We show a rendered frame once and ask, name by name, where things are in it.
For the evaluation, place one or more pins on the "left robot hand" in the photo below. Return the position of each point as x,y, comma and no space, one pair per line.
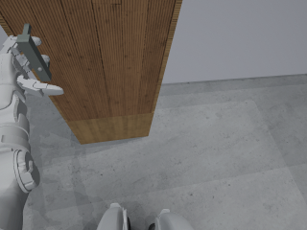
11,69

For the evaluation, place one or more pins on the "robot thigh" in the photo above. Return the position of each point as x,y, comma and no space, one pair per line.
115,218
172,221

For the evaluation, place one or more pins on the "handle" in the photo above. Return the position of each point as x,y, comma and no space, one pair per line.
29,49

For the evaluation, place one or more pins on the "robot left thigh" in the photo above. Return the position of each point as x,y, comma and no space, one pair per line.
115,218

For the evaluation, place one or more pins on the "robot left upper arm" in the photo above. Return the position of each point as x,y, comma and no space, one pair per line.
18,176

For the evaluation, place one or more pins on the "robot left forearm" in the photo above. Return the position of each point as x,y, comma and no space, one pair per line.
14,125

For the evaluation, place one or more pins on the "robot right thigh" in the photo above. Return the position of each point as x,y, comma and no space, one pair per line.
172,221

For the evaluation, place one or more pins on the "cupboard door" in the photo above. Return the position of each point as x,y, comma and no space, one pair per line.
106,55

